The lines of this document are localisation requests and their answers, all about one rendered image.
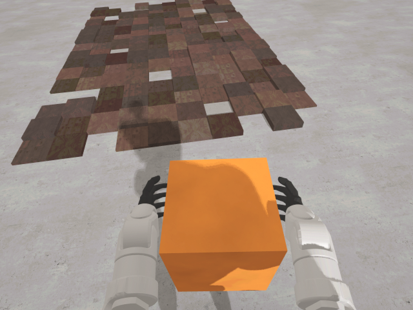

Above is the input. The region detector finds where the right robot forearm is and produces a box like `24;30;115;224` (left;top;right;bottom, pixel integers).
285;204;356;310

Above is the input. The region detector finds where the left robot forearm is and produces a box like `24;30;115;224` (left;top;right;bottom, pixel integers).
102;203;159;310

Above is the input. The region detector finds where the left robot hand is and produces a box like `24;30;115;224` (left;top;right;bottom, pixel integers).
138;176;167;218

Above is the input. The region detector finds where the right robot hand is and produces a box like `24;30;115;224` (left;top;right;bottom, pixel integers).
273;177;303;222

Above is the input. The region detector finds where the carton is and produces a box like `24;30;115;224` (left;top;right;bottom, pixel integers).
159;158;287;292

